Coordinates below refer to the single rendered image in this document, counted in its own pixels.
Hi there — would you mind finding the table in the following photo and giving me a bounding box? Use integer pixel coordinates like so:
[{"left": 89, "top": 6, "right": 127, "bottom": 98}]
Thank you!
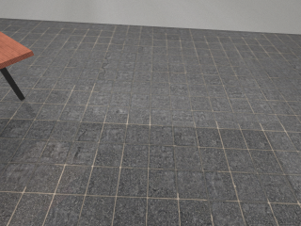
[{"left": 0, "top": 31, "right": 34, "bottom": 100}]

